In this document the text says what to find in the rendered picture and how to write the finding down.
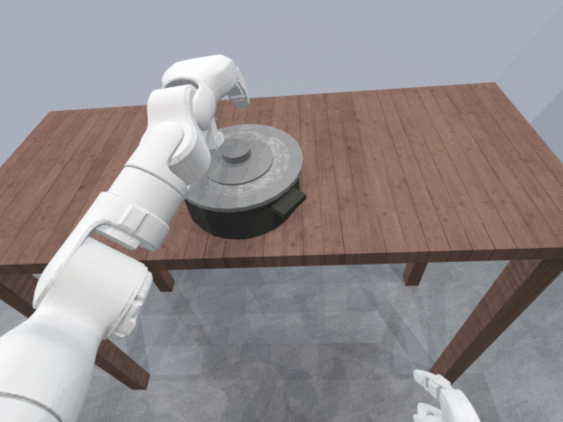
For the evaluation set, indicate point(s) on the robot left hand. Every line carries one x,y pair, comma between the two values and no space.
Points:
223,77

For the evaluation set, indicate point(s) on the left robot upper arm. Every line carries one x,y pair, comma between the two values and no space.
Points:
46,363

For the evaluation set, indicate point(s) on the robot right hand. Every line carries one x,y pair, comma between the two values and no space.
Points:
455,407

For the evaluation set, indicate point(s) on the lid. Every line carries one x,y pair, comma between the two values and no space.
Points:
274,166

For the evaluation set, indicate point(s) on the knob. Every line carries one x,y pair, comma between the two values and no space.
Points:
236,152

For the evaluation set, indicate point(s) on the table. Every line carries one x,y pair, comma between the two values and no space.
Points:
447,173

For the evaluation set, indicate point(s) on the left robot forearm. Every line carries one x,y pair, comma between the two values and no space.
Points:
139,205

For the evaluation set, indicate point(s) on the pot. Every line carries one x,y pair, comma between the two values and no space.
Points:
250,223

